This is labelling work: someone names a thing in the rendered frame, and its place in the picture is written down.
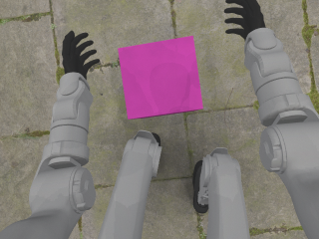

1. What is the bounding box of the left robot foot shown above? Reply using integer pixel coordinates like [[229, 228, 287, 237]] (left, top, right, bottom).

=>
[[152, 132, 160, 146]]

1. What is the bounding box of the right robot foot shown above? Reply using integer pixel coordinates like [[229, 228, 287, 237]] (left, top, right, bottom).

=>
[[192, 160, 209, 214]]

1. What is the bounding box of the robot foot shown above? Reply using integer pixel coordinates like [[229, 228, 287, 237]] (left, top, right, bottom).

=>
[[192, 160, 209, 214], [152, 132, 160, 146]]

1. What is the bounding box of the left robot hand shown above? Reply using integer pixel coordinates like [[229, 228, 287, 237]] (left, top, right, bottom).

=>
[[62, 31, 100, 79]]

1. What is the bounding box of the right robot hand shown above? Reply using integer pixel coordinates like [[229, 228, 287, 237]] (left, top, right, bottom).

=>
[[224, 0, 266, 41]]

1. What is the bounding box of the left robot upper arm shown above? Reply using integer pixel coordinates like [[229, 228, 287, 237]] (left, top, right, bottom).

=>
[[0, 166, 97, 239]]

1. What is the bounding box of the carton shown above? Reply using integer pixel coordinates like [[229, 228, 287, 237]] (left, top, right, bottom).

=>
[[118, 36, 203, 120]]

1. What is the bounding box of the robot left forearm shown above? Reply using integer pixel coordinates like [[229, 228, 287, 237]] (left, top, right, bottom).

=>
[[29, 72, 94, 210]]

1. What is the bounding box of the right robot upper arm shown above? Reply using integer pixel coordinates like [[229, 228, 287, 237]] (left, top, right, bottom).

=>
[[259, 120, 319, 239]]

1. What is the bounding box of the robot right forearm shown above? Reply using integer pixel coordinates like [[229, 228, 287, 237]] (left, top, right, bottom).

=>
[[244, 27, 319, 127]]

